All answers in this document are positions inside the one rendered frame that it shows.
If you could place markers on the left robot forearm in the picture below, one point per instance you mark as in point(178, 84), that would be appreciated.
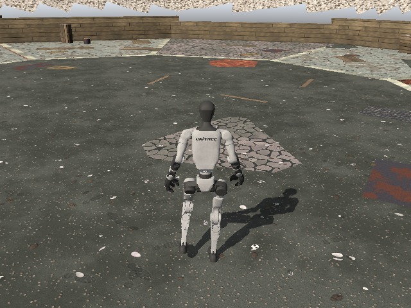
point(173, 169)

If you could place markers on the right robot foot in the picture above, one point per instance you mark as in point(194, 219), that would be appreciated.
point(212, 257)

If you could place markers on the left robot hand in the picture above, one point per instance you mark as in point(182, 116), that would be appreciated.
point(169, 183)

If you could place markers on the robot left upper arm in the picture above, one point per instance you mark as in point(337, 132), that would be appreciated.
point(182, 145)

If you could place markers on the left robot thigh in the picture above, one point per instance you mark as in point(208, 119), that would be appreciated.
point(190, 186)

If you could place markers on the robot right upper arm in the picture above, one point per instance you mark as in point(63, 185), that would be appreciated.
point(229, 144)

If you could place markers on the right robot hand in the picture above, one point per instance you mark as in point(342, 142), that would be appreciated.
point(241, 179)

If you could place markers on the right robot forearm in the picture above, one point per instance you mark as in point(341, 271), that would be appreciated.
point(237, 168)

